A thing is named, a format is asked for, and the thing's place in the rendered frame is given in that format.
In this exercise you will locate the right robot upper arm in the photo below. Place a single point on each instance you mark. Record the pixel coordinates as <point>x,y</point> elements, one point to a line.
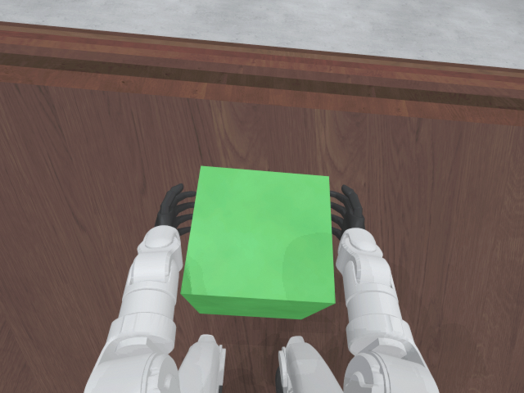
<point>372,372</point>

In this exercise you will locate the left robot upper arm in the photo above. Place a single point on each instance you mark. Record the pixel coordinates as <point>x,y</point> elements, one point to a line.
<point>153,372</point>

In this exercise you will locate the robot left forearm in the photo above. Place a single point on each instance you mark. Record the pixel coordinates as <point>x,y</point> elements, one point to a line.
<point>145,323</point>

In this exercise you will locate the carton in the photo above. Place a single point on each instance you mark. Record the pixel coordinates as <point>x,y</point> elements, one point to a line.
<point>260,244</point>

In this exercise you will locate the robot right shin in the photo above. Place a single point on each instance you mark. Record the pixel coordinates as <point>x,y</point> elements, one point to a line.
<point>292,340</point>

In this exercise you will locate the right robot hand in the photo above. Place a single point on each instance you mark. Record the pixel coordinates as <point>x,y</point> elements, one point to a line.
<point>352,212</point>

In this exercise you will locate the left robot thigh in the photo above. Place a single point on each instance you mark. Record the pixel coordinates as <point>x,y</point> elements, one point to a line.
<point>202,370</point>

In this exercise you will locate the robot right forearm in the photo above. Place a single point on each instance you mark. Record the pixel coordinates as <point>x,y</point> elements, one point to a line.
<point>375,322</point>

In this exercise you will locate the left robot hand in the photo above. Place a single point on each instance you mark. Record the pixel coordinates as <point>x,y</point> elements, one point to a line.
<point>169,209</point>

